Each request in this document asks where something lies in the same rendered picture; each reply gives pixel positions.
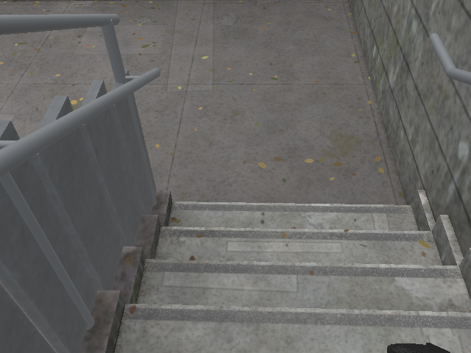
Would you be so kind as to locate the stairs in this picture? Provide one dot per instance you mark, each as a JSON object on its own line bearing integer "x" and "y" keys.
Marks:
{"x": 237, "y": 277}

